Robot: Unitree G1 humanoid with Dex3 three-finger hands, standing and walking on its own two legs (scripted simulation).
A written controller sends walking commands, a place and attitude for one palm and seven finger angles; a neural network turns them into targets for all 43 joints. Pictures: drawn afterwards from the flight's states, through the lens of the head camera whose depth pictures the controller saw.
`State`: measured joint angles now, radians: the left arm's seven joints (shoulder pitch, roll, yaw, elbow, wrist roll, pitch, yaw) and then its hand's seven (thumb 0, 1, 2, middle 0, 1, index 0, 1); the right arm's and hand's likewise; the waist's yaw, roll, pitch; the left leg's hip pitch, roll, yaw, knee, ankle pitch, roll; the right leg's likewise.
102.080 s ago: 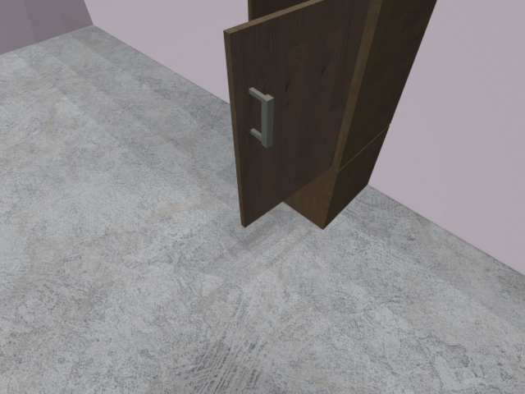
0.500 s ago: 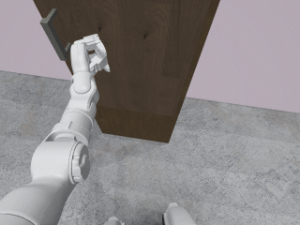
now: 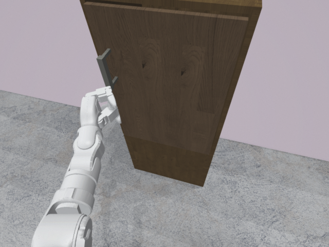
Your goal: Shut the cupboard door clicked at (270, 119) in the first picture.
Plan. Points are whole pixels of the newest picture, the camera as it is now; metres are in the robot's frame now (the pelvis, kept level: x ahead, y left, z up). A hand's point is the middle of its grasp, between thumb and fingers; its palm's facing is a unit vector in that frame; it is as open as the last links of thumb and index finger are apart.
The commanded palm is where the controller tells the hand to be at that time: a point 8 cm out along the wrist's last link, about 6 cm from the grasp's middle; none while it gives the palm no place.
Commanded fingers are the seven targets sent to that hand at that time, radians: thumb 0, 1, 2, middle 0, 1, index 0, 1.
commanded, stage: draw the hand back to the body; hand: left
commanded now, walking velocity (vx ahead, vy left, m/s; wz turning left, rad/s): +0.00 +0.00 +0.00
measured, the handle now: (109, 70) +0.61 +0.18 +0.09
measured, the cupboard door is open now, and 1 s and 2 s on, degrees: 0 0 0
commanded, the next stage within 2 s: step back with the hand held close in 1.24 s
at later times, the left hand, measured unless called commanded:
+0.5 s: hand (51, 159) +0.26 +0.21 +0.15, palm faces +0.27 -0.93 -0.26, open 3.6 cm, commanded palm +0.22 +0.25 +0.17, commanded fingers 0.00 0.90 0.90 -0.67 -0.81 -0.67 -0.81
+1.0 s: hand out of the picture +0.17 +0.29 +0.18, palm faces +0.53 -0.74 -0.42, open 7.0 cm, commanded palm +0.13 +0.32 +0.20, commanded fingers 0.00 0.90 0.90 -0.20 -0.30 -0.20 -0.30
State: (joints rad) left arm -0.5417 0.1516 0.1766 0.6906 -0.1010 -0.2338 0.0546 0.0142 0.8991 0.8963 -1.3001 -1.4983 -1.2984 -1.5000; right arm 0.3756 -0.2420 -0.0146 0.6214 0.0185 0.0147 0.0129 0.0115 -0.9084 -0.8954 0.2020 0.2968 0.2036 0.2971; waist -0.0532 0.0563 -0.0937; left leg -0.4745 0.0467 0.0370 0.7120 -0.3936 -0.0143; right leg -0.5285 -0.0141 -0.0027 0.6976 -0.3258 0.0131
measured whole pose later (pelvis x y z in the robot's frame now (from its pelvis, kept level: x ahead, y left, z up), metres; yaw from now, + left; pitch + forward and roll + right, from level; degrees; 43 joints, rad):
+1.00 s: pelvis +0.00 +0.01 +0.03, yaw +2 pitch -4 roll +0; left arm 0.46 0.33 0.37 -0.35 -0.05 -0.07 0.11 0.01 0.89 0.90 -0.29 -0.39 -0.29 -0.39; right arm 0.22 -0.24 0.02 0.64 0.01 -0.10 -0.08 0.02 -0.91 -0.90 0.20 0.30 0.20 0.30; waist 0.08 0.09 0.01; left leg -0.07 0.01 0.02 0.43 -0.28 0.00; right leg -0.11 -0.04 -0.03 0.41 -0.22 0.03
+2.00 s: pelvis -0.08 +0.02 +0.00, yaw +1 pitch -1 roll +0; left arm 0.51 0.38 0.42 -0.42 -0.01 -0.21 0.15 0.01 0.89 0.90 -0.21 -0.30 -0.21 -0.30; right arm 0.25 -0.22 0.01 0.55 0.02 -0.05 -0.09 0.02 -0.90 -0.90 0.20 0.30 0.21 0.30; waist 0.00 0.01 0.00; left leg -0.38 0.01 0.04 0.67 -0.28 0.03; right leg -0.40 -0.05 0.00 0.59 -0.17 0.04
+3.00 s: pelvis -0.29 +0.02 +0.02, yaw +2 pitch -1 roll +0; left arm 0.48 0.42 0.42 -0.49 -0.04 -0.17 0.17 0.01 0.89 0.90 -0.21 -0.30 -0.20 -0.30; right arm 0.21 -0.16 0.03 0.61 -0.01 -0.15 -0.06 0.02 -0.90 -0.90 0.20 0.30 0.21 0.30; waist -0.04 -0.07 -0.02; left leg -0.26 0.04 0.11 0.51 -0.23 0.02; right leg -0.38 0.01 -0.01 0.85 -0.42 0.02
